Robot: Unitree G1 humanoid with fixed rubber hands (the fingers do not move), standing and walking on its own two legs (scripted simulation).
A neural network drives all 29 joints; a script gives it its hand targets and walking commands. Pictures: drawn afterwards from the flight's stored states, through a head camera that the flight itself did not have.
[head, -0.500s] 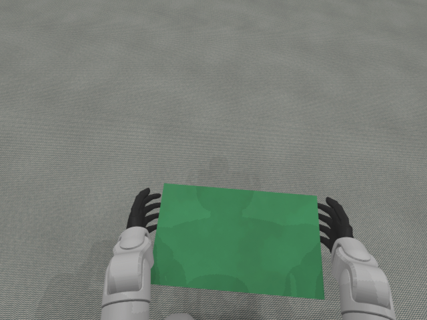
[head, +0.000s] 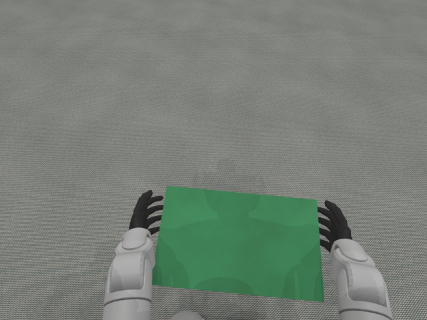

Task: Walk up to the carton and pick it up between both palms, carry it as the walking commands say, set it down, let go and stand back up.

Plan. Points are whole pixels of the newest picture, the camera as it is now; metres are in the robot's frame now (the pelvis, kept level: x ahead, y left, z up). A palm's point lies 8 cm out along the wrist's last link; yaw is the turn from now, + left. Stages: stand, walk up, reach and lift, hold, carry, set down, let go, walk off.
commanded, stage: carry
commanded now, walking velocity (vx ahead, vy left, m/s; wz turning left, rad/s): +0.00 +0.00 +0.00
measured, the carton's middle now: (233, 244) +0.28 -0.01 -0.09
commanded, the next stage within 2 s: none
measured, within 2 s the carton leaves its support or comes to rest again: neither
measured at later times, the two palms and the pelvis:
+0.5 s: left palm (156, 104) +0.60 +0.20 +0.02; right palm (297, 122) +0.57 -0.17 +0.01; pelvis +0.32 +0.04 +0.01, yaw +0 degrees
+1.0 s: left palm (157, 50) +0.85 +0.24 +0.03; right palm (271, 64) +0.84 -0.13 +0.01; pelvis +0.59 +0.06 +0.01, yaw +1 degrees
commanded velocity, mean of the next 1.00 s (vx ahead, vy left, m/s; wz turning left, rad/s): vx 0.00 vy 0.00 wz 0.00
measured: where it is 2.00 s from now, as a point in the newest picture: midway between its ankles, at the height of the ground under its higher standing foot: (208, 156)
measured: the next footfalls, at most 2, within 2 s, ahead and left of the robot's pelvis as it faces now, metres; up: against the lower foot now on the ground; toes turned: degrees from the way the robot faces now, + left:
left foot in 0.08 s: +0.17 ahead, +0.10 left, +0.00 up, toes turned +1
right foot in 0.40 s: +0.35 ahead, -0.07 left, +0.00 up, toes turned -6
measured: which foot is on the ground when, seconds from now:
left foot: up 0.00-0.06, down 0.08-0.42, up 0.44-0.58, down 0.60-0.88, up 0.90-1.00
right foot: down 0.00-0.12, up 0.14-0.38, down 0.40-0.62, up 0.64-0.84, down 0.86-1.00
